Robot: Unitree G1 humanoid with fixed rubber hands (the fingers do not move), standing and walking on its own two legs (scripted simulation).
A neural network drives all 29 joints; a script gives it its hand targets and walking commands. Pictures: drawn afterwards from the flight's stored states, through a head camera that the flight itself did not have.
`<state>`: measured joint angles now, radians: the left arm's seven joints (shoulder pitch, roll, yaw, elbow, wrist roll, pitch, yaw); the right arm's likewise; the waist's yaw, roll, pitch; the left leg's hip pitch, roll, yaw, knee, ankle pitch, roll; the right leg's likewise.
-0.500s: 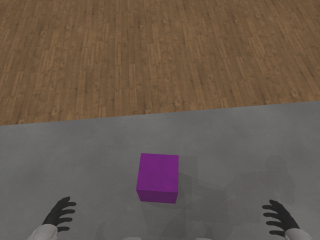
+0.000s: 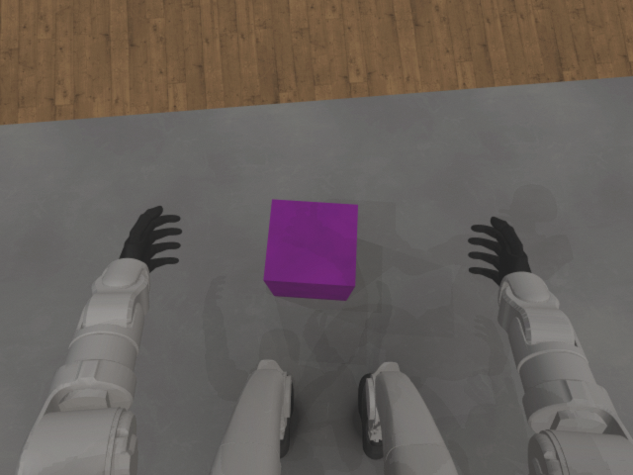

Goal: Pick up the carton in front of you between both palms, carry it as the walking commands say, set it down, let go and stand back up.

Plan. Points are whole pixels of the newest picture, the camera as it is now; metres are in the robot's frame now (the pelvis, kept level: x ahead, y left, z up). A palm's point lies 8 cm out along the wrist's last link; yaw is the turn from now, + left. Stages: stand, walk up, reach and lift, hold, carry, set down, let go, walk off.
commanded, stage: reach and lift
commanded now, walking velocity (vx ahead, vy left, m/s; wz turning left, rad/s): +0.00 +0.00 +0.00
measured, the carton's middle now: (312, 254) +0.49 +0.03 -0.57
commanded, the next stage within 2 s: none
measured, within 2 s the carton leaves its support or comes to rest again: neither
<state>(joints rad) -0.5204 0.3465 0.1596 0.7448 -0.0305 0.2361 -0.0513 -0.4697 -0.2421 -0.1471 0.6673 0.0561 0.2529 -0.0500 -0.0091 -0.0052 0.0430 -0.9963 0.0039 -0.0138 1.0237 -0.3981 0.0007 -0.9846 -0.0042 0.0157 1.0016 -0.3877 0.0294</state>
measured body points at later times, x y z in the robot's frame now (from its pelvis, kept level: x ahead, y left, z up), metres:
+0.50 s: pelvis -0.04 +0.01 -0.05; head +0.30 +0.03 +0.26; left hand +0.53 +0.22 -0.16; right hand +0.51 -0.16 -0.16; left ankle +0.04 +0.12 -0.66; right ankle +0.04 -0.14 -0.66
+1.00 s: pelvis -0.05 -0.01 -0.24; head +0.32 +0.01 +0.03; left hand +0.51 +0.22 -0.40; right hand +0.49 -0.17 -0.40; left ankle +0.04 +0.12 -0.66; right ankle +0.04 -0.14 -0.66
